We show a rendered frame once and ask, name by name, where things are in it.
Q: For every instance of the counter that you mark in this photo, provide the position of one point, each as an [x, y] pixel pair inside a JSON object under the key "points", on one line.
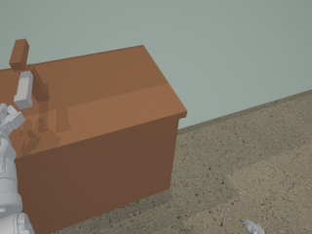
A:
{"points": [[100, 134]]}

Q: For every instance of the tap lever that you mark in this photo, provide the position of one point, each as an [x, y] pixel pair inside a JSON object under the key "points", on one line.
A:
{"points": [[23, 97]]}

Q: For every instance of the left robot hand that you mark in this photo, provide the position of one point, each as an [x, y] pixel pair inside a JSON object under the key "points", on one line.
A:
{"points": [[10, 122]]}

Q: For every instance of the left robot forearm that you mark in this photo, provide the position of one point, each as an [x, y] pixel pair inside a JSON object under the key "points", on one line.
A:
{"points": [[10, 200]]}

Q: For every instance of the right robot hand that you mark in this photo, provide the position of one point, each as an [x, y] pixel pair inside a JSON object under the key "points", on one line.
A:
{"points": [[253, 228]]}

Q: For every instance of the left robot upper arm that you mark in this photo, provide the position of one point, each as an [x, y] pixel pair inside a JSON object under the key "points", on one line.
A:
{"points": [[16, 223]]}

